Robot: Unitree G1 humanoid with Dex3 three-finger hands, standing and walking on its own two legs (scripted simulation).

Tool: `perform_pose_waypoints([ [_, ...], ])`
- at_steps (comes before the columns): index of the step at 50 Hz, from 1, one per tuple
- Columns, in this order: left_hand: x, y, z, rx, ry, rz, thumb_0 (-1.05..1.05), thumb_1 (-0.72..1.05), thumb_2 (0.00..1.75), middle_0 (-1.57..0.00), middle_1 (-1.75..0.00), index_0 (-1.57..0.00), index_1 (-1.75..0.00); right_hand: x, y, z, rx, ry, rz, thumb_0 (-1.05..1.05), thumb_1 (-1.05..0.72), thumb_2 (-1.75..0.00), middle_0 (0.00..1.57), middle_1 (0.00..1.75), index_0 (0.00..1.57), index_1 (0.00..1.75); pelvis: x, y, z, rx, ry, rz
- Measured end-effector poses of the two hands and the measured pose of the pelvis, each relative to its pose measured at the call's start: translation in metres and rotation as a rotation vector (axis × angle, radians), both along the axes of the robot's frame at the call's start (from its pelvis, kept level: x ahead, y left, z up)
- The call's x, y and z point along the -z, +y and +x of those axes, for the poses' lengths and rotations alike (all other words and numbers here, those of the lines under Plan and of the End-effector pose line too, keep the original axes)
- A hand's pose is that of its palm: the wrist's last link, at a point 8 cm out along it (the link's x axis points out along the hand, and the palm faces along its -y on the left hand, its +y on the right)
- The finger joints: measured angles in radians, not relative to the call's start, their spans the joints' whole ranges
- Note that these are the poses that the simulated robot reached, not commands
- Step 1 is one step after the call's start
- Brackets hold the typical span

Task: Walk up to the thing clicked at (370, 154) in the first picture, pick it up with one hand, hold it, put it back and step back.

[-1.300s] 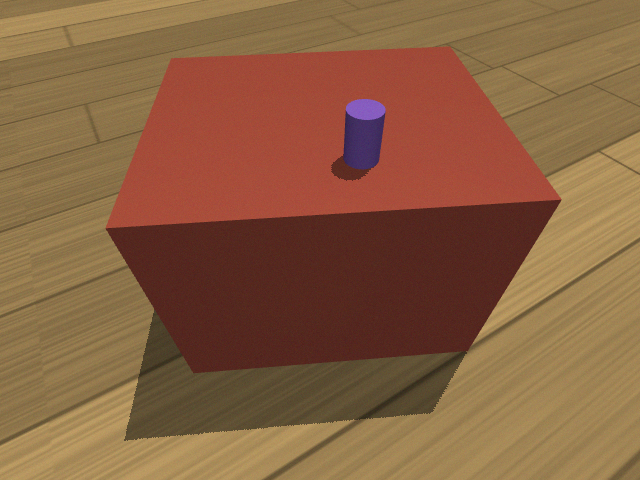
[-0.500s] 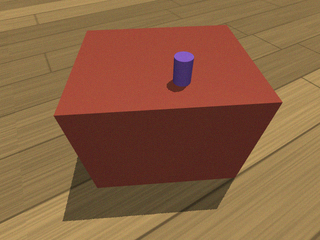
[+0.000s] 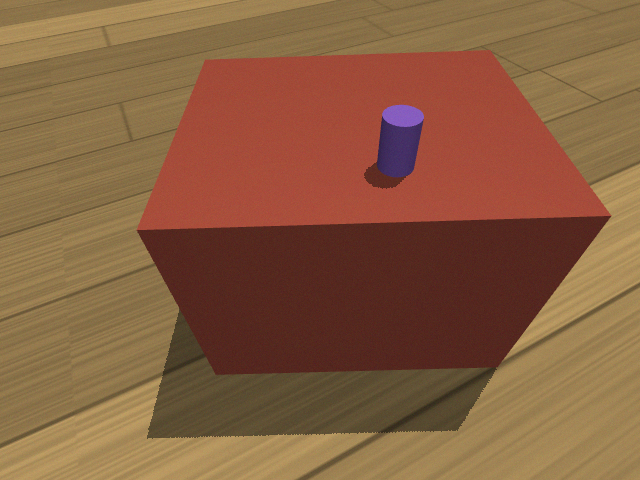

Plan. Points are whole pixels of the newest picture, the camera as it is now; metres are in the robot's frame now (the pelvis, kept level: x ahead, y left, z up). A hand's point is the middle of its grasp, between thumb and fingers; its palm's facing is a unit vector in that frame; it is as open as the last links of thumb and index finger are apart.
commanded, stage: walk up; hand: right
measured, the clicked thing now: (398, 141) +0.76 -0.14 -0.01
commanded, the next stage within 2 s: stand in 1.94 s
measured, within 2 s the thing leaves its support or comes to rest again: neither
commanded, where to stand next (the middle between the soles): +0.28 +0.07 m, yaw +1 degrees
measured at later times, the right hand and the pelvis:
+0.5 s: hand (488, 463) +0.19 -0.22 -0.17, palm faces -0.05 +0.95 -0.32, open 7.4 cm; pelvis +0.15 +0.05 -0.02, yaw +2 degrees
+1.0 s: hand (434, 347) +0.37 -0.17 -0.16, palm faces -0.08 +0.93 -0.36, open 7.4 cm; pelvis +0.23 +0.07 -0.02, yaw +2 degrees
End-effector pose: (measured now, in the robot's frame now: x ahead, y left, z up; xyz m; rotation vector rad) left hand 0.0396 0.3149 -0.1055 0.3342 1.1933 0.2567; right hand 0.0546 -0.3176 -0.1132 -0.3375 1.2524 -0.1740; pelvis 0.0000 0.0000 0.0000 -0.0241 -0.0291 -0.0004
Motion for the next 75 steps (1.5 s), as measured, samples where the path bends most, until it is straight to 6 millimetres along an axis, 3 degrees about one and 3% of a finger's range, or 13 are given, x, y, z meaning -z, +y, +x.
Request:
perform_pose_waypoints([
  [5,0.004,0.044,-0.001,-0.023,0.047,0.026,0.0,0.9,0.89,-0.21,-0.3,-0.21,-0.3,-0.006,0.017,0.031,-0.032,-0.013,-0.024,0.0,-0.9,-0.9,0.2,0.3,0.2,0.3,0.007,0.026,0.024,-0.03,-0.01,-0.003],
  [8,0.019,0.072,0.014,-0.017,0.063,0.036,0.01,0.9,0.89,-0.21,-0.3,-0.21,-0.3,0.0,0.03,0.051,-0.03,-0.053,-0.055,0.0,-0.9,-0.9,0.2,0.3,0.2,0.3,0.022,0.047,0.041,-0.031,-0.021,0.021],
  [11,0.024,0.084,0.038,-0.009,0.068,0.036,0.01,0.9,0.89,-0.21,-0.3,-0.21,-0.3,0.001,0.047,0.059,-0.008,-0.079,-0.049,0.0,-0.9,-0.9,0.2,0.3,0.2,0.3,0.024,0.058,0.056,-0.038,-0.028,0.027],
  [18,0.009,0.078,0.101,0.039,0.002,-0.004,0.01,0.9,0.89,-0.21,-0.3,-0.2,-0.3,-0.003,0.072,0.081,-0.011,-0.056,0.001,0.0,-0.9,-0.9,0.2,0.3,0.2,0.3,0.011,0.061,0.1,-0.032,-0.021,0.038],
  [25,0.003,0.06,0.153,0.052,-0.039,0.041,0.0,0.9,0.89,-0.21,-0.3,-0.21,-0.3,0.023,0.057,0.135,-0.02,-0.058,0.026,0.0,-0.9,-0.9,0.2,0.3,0.2,0.3,0.023,0.048,0.151,-0.04,-0.021,0.027],
  [31,-0.006,0.048,0.175,0.014,-0.051,0.035,0.0,0.9,0.89,-0.21,-0.3,-0.21,-0.3,0.024,0.061,0.199,-0.057,-0.072,0.025,0.0,-0.9,-0.9,0.2,0.3,0.2,0.3,0.016,0.049,0.182,-0.043,-0.012,0.03],
  [36,-0.003,0.052,0.191,0.015,-0.028,0.026,0.0,0.9,0.89,-0.21,-0.3,-0.21,-0.3,0.016,0.072,0.243,-0.087,-0.104,0.016,0.0,-0.9,-0.9,0.2,0.3,0.2,0.3,0.013,0.056,0.203,-0.038,0.002,0.03],
  [42,0.025,0.07,0.217,-0.016,-0.015,-0.002,0.0,0.9,0.89,-0.21,-0.3,-0.21,-0.3,0.015,0.09,0.275,-0.099,-0.136,-0.02,0.0,-0.9,-0.9,0.2,0.3,0.2,0.3,0.025,0.072,0.218,-0.042,-0.004,0.032],
  [48,0.034,0.072,0.239,-0.01,-0.027,-0.026,0.0,0.9,0.89,-0.21,-0.3,-0.21,-0.3,0.008,0.103,0.299,-0.103,-0.165,-0.013,0.0,-0.9,-0.9,0.2,0.3,0.2,0.3,0.025,0.074,0.226,-0.042,-0.008,0.007],
  [54,0.026,0.07,0.248,0.004,-0.021,-0.038,0.0,0.9,0.89,-0.21,-0.3,-0.21,-0.3,0.002,0.112,0.312,-0.094,-0.187,0.013,0.0,-0.9,-0.9,0.2,0.3,0.2,0.3,0.016,0.077,0.229,-0.036,-0.012,0.01],
  [59,0.018,0.07,0.252,0.004,-0.017,-0.036,0.0,0.9,0.89,-0.21,-0.3,-0.21,-0.3,-0.001,0.115,0.312,-0.084,-0.176,0.03,0.0,-0.9,-0.9,0.2,0.3,0.2,0.3,0.008,0.078,0.228,-0.032,-0.018,0.012],
  [75,0.01,0.068,0.245,-0.006,0.025,-0.053,0.0,0.9,0.89,-0.21,-0.3,-0.21,-0.3,0.0,0.107,0.259,-0.011,-0.051,0.022,0.0,-0.9,-0.9,0.2,0.3,0.2,0.3,-0.004,0.08,0.22,-0.028,-0.021,0.015],
])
